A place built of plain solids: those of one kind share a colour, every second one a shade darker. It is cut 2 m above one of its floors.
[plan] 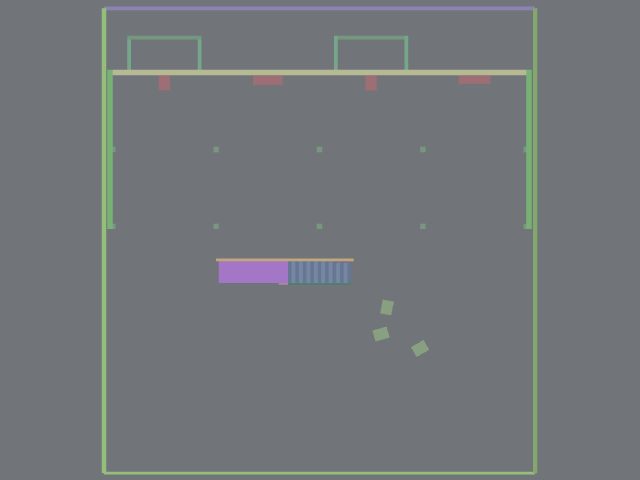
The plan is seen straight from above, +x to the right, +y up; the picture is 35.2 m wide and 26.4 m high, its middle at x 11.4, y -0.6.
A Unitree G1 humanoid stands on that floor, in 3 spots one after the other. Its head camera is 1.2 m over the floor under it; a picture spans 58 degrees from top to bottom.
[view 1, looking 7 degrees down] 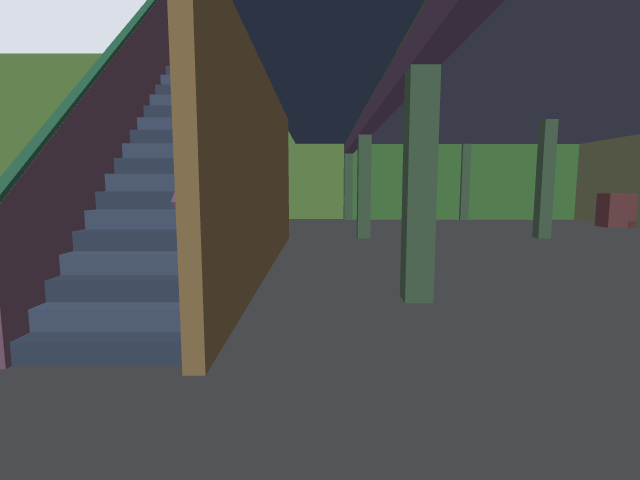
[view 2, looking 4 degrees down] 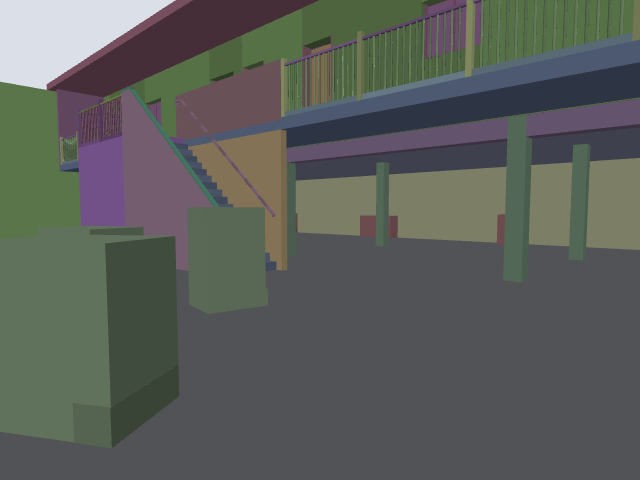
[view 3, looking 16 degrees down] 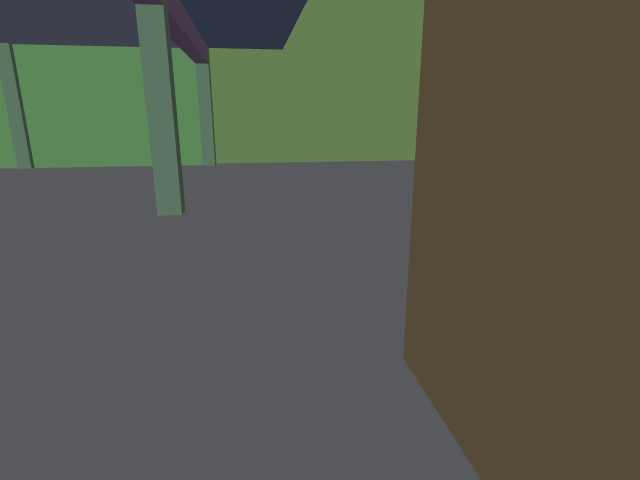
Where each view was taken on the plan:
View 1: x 15.91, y -0.88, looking -180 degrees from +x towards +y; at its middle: ground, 9.85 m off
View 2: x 19.61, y -7.46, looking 133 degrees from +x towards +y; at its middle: ground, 17.20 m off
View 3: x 11.37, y -0.88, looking -9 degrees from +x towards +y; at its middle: ground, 4.35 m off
